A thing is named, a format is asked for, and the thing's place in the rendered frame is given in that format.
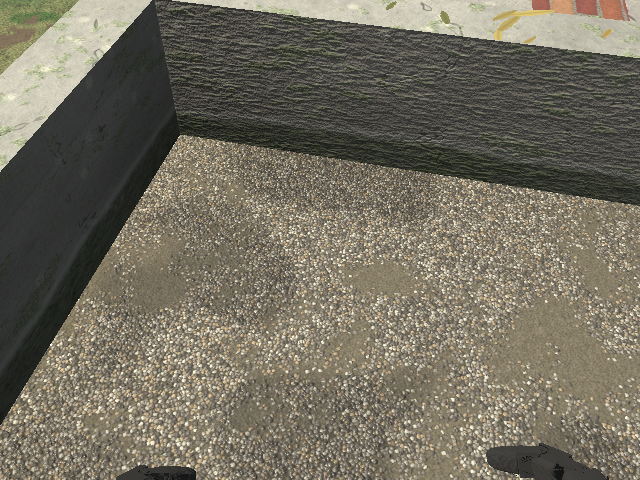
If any right robot hand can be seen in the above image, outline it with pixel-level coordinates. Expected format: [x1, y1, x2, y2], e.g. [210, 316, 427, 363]
[486, 443, 609, 480]

